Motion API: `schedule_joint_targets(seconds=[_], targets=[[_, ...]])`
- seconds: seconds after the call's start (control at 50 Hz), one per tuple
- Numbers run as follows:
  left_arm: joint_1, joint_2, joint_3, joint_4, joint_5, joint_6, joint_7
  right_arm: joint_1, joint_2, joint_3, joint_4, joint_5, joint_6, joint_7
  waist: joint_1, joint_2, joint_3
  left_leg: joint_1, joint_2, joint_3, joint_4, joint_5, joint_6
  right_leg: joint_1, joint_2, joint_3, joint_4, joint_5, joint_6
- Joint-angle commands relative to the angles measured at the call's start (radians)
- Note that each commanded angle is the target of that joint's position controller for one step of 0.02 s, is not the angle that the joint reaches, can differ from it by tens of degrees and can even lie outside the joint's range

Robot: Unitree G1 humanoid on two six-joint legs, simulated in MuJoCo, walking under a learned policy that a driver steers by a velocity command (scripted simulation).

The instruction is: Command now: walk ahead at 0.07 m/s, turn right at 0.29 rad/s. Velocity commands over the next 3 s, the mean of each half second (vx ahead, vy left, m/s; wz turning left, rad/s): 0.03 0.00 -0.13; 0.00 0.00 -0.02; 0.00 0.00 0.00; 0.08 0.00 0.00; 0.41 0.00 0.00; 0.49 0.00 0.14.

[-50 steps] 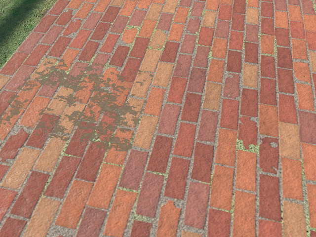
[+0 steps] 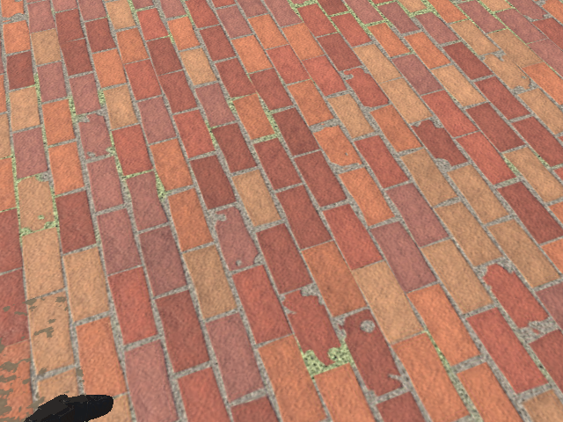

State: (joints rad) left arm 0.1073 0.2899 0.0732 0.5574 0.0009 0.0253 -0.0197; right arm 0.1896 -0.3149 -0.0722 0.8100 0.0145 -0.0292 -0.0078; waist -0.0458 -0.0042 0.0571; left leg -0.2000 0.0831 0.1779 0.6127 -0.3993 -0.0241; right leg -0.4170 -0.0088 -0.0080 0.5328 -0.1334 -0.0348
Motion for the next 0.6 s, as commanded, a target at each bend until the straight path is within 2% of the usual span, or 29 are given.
schedule_joint_targets(seconds=[0.02, 0.04, 0.06, 0.08, 0.1, 0.12, 0.16, 0.2, 0.24, 0.26, 0.28, 0.3, 0.32, 0.34, 0.36, 0.38, 0.42, 0.46, 0.6], targets=[[0.154, 0.178, 0.039, -0.056, 0.027, -0.020, 0.025, 0.047, -0.061, 0.012, -0.068, -0.035, -0.017, 0.017, 0.080, -0.230, -0.415, -0.350, -0.042, -0.183, 0.534, -0.317, -0.038, 0.564, -0.431, 0.497, -0.078, 0.822, -0.366], [0.137, 0.126, 0.022, -0.045, 0.020, -0.028, 0.014, -0.005, -0.118, -0.006, -0.065, -0.004, -0.002, 0.018, 0.097, -0.131, -0.357, -0.357, -0.011, -0.225, 0.571, -0.283, -0.043, 0.495, -0.360, 0.405, -0.096, 0.725, -0.333], [0.096, 0.110, 0.016, -0.028, 0.012, -0.036, 0.010, -0.028, -0.105, -0.004, -0.067, 0.006, 0.008, 0.013, 0.075, -0.113, -0.285, -0.382, 0.001, -0.226, 0.537, -0.248, -0.038, 0.445, -0.297, 0.332, -0.101, 0.625, -0.272], [0.059, 0.114, 0.016, -0.022, 0.005, -0.036, 0.010, -0.034, -0.101, -0.005, -0.055, -0.003, 0.019, 0.002, 0.062, -0.081, -0.237, -0.377, 0.010, -0.227, 0.479, -0.205, -0.042, 0.381, -0.263, 0.294, -0.120, 0.534, -0.232], [0.019, 0.124, 0.017, -0.018, 0.002, -0.033, 0.013, -0.026, -0.106, -0.007, -0.050, -0.010, 0.031, -0.007, 0.039, -0.095, -0.208, -0.316, 0.010, -0.221, 0.425, -0.155, -0.051, 0.293, -0.236, 0.257, -0.142, 0.483, -0.214], [-0.004, 0.130, 0.019, -0.015, 0.010, -0.029, 0.016, -0.006, -0.093, -0.004, -0.039, -0.011, 0.040, -0.010, 0.021, -0.111, -0.194, -0.252, -0.008, -0.202, 0.383, -0.117, -0.060, 0.224, -0.213, 0.227, -0.159, 0.460, -0.209], [-0.027, 0.112, 0.017, -0.005, 0.017, -0.028, 0.021, 0.026, -0.060, 0.006, -0.021, -0.011, 0.047, -0.015, 0.013, -0.127, -0.204, -0.168, -0.021, -0.190, 0.274, -0.069, -0.065, 0.183, -0.193, 0.195, -0.168, 0.398, -0.207], [-0.021, 0.102, 0.013, 0.014, 0.018, -0.027, 0.024, 0.008, -0.050, 0.012, -0.019, -0.012, 0.050, -0.016, 0.032, -0.138, -0.208, -0.120, -0.026, -0.188, 0.176, -0.007, -0.057, 0.174, -0.196, 0.203, -0.178, 0.293, -0.206], [-0.026, 0.091, 0.007, 0.034, 0.017, -0.024, 0.026, 0.003, -0.048, 0.013, -0.016, -0.013, 0.050, -0.011, 0.032, -0.141, -0.197, -0.062, -0.032, -0.180, 0.067, 0.069, -0.042, 0.150, -0.191, 0.214, -0.181, 0.136, -0.189], [-0.038, 0.082, 0.002, 0.041, 0.012, -0.022, 0.026, 0.016, -0.040, 0.015, -0.008, -0.018, 0.049, -0.006, 0.017, -0.135, -0.185, -0.007, -0.042, -0.167, -0.024, 0.141, -0.028, 0.120, -0.175, 0.208, -0.176, 0.027, -0.166], [-0.029, 0.059, -0.007, 0.056, 0.008, -0.022, 0.024, 0.026, -0.032, 0.019, -0.001, -0.029, 0.047, -0.001, 0.005, -0.119, -0.170, 0.054, -0.048, -0.161, -0.127, 0.223, -0.008, 0.084, -0.147, 0.197, -0.174, -0.103, -0.123], [0.015, 0.033, -0.016, 0.080, 0.015, -0.025, 0.021, 0.025, -0.054, 0.018, -0.004, -0.047, 0.044, 0.002, 0.018, -0.072, -0.148, 0.095, 0.001, -0.222, -0.174, 0.292, 0.020, 0.041, -0.105, 0.177, -0.155, -0.218, -0.062], [0.057, 0.034, -0.015, 0.089, 0.027, -0.028, 0.017, 0.001, -0.121, 0.008, -0.019, -0.047, 0.043, -0.002, 0.072, 0.049, -0.107, 0.053, 0.086, -0.299, -0.199, 0.292, 0.064, 0.022, -0.036, 0.119, -0.099, -0.300, -0.011], [0.059, 0.013, -0.016, 0.090, 0.026, -0.027, 0.020, -0.051, -0.102, 0.011, -0.006, -0.041, 0.040, 0.000, 0.098, 0.180, -0.084, -0.139, 0.095, -0.324, -0.262, 0.004, 0.106, 0.152, 0.007, 0.048, -0.080, -0.211, 0.028], [0.014, 0.046, -0.010, 0.098, 0.026, -0.023, 0.027, -0.093, -0.053, 0.025, -0.025, -0.047, 0.031, 0.004, 0.078, 0.156, -0.038, -0.218, 0.060, -0.313, -0.302, -0.123, 0.086, 0.217, 0.001, 0.055, -0.060, -0.139, 0.036], [0.000, 0.054, -0.003, 0.100, 0.022, -0.020, 0.033, -0.091, -0.043, 0.029, -0.015, -0.051, 0.022, 0.002, 0.073, 0.147, -0.030, -0.235, 0.044, -0.295, -0.307, -0.130, 0.059, 0.240, -0.004, 0.057, -0.053, -0.107, 0.028], [0.023, 0.056, 0.000, 0.123, 0.024, -0.013, 0.042, -0.065, -0.050, 0.031, 0.002, -0.038, 0.004, -0.001, 0.065, 0.114, -0.019, -0.196, 0.020, -0.266, -0.279, -0.047, 0.035, 0.227, -0.016, 0.079, -0.069, -0.079, 0.016], [0.034, 0.045, 0.000, 0.146, 0.019, -0.019, 0.042, -0.021, -0.048, 0.033, 0.024, -0.029, -0.002, -0.008, 0.050, 0.068, -0.030, -0.144, 0.008, -0.250, -0.248, 0.020, 0.034, 0.210, -0.020, 0.083, -0.080, -0.055, 0.013], [0.065, 0.036, 0.006, 0.226, 0.010, -0.027, 0.046, 0.003, -0.034, 0.038, 0.064, -0.025, 0.002, -0.013, 0.037, 0.004, -0.065, -0.073, -0.012, -0.228, -0.216, 0.161, 0.046, 0.237, -0.026, 0.080, -0.075, 0.075, 0.027]])
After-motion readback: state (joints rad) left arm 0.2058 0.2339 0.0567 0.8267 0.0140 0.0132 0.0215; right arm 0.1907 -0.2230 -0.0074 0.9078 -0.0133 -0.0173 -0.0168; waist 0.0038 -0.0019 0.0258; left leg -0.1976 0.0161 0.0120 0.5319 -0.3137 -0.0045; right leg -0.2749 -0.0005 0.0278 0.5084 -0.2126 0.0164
